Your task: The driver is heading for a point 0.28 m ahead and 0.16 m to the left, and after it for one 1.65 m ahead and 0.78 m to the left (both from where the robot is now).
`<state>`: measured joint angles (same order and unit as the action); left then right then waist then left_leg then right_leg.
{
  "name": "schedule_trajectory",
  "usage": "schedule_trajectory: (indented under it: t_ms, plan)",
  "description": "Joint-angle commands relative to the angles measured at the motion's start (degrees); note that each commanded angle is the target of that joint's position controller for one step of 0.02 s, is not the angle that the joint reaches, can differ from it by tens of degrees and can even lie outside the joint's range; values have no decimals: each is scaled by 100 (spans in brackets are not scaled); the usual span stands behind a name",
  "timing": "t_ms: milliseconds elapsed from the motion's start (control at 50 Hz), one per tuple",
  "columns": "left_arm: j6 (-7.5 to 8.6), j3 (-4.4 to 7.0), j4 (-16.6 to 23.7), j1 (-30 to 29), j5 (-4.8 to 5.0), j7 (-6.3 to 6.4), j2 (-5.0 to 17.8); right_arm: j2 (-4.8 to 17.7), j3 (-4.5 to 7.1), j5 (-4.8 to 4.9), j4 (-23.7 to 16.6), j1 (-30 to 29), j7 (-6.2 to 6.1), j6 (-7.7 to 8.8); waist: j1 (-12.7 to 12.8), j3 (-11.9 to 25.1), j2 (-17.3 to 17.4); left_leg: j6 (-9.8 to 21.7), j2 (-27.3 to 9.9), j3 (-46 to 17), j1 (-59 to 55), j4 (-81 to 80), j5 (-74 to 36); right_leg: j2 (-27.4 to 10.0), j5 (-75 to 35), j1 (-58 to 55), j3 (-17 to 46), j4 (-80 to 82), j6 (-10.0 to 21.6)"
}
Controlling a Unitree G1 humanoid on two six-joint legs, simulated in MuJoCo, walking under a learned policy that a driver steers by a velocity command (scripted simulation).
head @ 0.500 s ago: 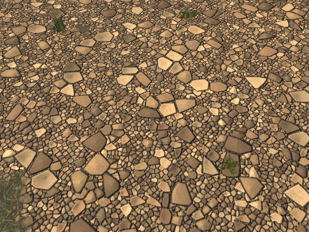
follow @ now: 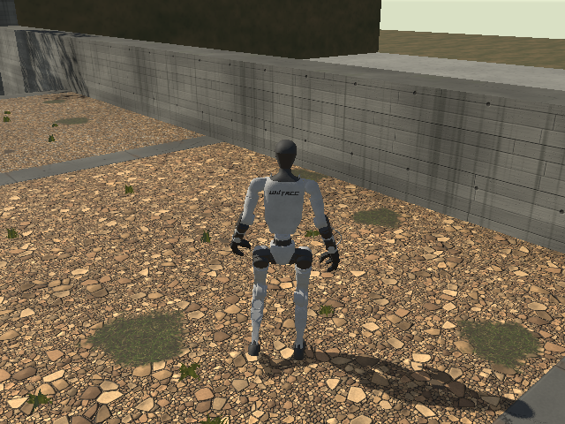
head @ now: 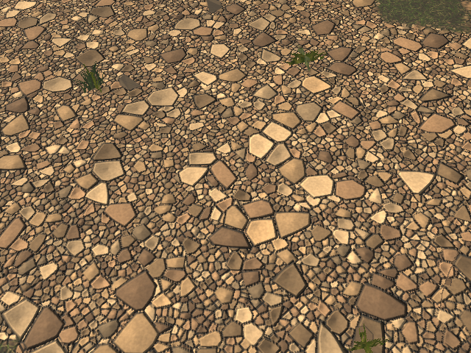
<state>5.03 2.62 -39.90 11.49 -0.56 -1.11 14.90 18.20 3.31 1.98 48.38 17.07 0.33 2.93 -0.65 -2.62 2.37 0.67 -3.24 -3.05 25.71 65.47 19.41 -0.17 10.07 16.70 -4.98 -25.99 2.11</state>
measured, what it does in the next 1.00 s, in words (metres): walks ahead, turning left: left foot, then right foot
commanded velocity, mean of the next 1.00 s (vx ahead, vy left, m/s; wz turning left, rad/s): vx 0.50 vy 0.00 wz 0.55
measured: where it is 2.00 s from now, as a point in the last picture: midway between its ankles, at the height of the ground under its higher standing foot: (107, 223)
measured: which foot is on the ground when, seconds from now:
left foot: up 0.00-0.36, down 0.38-0.86, up 0.88-1.00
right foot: down 0.00-0.38, up 0.40-0.84, down 0.86-1.00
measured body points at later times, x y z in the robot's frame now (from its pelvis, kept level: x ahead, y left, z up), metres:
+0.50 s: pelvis +0.26 +0.08 -0.01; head +0.30 +0.10 +0.44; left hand +0.28 +0.38 -0.13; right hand +0.48 -0.15 -0.11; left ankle +0.31 +0.15 -0.74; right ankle +0.19 -0.11 -0.64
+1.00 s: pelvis +0.55 +0.13 -0.01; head +0.57 +0.14 +0.44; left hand +0.54 +0.44 -0.09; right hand +0.78 -0.06 -0.12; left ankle +0.40 +0.18 -0.65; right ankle +0.65 +0.07 -0.74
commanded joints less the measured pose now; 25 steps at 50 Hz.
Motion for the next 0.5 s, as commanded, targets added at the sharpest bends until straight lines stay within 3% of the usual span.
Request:
schedule_trajectory:
  t_ms: [20,80,180,260,300,340,360,380,400,420,440,460,480,500]
  plan:
    - [189,201,123,74,-23,27,578,245,108,4,-388,95,2,-71,41,303,-835,-77,-459,-300,976,62,-546,-1529,-655,-997,1290,1703,838]
    - [222,271,-48,128,-36,91,712,161,104,-38,-565,-287,8,-156,45,63,-578,-152,-463,-375,1365,-546,-1116,-1536,-1163,-1054,698,1862,860]
    - [130,356,-250,339,8,184,976,18,14,-79,-860,-1123,193,-100,328,-198,-426,-83,-350,71,1248,-2110,-2188,-1471,-1287,-1285,-156,1977,745]
    - [-10,423,-465,668,122,192,1122,49,-8,-72,-1189,-1733,310,-98,502,-393,-391,145,-258,372,1410,-2743,-1881,-1646,-1643,-1985,-462,1723,651]
    - [-95,456,-506,655,169,199,1233,140,33,-72,-1312,-1769,354,-110,391,-287,-497,329,-58,617,1171,-2901,-1408,-1690,-2797,-2269,-623,1282,547]
    - [-185,501,-482,566,224,230,1411,375,169,-63,-1289,-1270,347,-153,23,179,-721,578,373,965,292,-2859,-813,-1650,-4768,-2374,-767,267,423]
    - [-234,499,-455,472,255,239,1440,604,313,-40,-1123,-536,310,-172,-418,579,-693,761,638,1065,-694,-3089,-860,-1504,-5122,-2131,-895,-753,298]
    - [-224,441,-410,475,226,263,1334,982,522,-34,-853,461,213,-218,-904,1083,-479,1001,678,722,-2359,-3385,-1125,-1276,-4261,-1147,-957,-2207,56]
    - [-127,219,-120,855,-30,228,596,1666,669,0,-791,675,99,-246,-487,1436,995,1845,-783,-2008,-4321,-3593,-662,-421,467,1428,-843,-4352,-362]
    - [108,119,5,732,48,171,562,1569,570,-57,-1051,618,146,-122,-460,2396,795,2529,-1590,-4607,-4998,-4631,324,288,2581,2452,678,-5382,-392]
    - [244,231,181,7,285,108,1007,1114,436,-88,-1002,498,189,-28,-685,1775,256,2147,-1487,-3958,-4658,-4972,176,-41,2097,3030,1060,-5433,-273]
    - [324,207,251,-150,307,110,974,940,386,-72,-986,254,191,36,-497,1129,94,1936,-1264,-3165,-3872,-4971,-248,-280,1569,3030,1008,-4991,-164]
    - [348,220,164,-105,159,163,948,755,333,-58,-1030,-142,179,58,-215,758,-224,1732,-1002,-2548,-3065,-4955,-864,-508,1192,2698,1000,-4478,-181]
    - [303,262,112,-8,39,193,993,563,266,-109,-1117,-404,154,67,-11,586,-173,1633,-803,-2133,-2484,-5064,-1414,-646,895,2290,1019,-4124,-216]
